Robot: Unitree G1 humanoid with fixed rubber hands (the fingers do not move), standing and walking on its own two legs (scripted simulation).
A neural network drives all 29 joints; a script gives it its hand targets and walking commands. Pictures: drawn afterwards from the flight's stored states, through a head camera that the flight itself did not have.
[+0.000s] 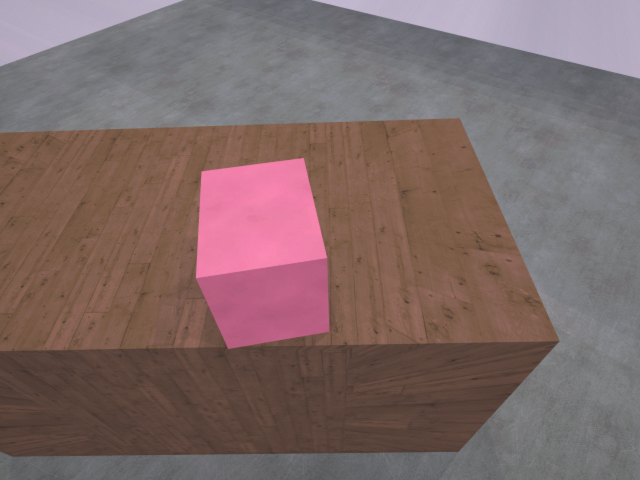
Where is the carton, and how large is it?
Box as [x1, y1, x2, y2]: [196, 158, 328, 348]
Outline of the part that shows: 303,158 201,171 196,279 228,348 328,331 326,255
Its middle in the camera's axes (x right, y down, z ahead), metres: -0.08 +0.03 +0.62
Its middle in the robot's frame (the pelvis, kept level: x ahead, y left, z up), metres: +0.47 +0.09 -0.01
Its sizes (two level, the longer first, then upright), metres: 0.209 0.162 0.190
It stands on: a pedestal, 0.67 m high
